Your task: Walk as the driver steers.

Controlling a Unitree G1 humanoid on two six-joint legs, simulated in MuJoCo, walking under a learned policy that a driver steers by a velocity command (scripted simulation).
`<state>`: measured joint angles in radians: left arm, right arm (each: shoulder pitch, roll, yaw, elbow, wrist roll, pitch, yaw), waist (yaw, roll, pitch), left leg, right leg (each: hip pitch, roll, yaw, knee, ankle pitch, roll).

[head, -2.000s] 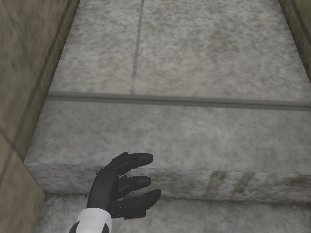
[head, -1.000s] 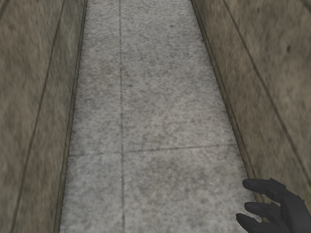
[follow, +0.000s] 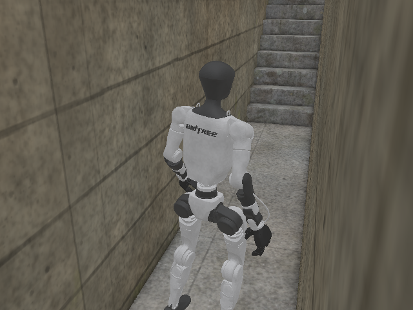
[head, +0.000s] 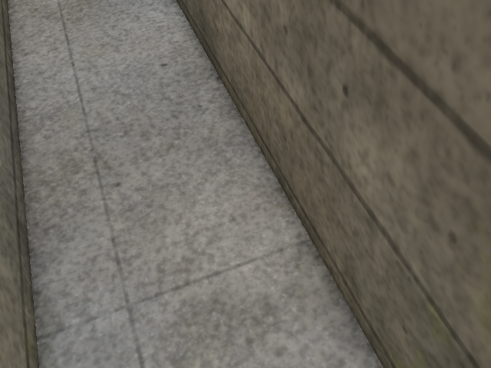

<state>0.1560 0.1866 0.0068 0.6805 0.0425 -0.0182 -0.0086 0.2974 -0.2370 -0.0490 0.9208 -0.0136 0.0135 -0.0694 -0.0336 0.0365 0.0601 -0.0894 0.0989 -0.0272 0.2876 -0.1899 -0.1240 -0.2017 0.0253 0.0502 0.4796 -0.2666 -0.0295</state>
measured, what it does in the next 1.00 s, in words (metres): stands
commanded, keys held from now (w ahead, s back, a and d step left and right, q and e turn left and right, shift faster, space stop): shift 0.88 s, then w+shift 0.12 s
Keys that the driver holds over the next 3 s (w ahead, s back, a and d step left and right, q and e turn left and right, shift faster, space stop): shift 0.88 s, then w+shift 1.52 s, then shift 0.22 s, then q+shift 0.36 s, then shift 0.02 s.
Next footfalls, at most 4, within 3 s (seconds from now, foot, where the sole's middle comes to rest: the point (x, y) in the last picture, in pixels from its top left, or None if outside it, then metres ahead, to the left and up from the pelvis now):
1.58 right None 0.47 -0.03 -0.78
2.02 left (155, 246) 0.88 0.34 -0.78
2.48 right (188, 167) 1.21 0.25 -0.78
2.84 left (109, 122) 1.48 0.59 -0.78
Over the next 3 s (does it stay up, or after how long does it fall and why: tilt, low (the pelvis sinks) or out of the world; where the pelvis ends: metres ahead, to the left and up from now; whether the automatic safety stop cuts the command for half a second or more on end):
stays up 1.35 0.47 -0.02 its command is cut before an obstacle after 1.5 s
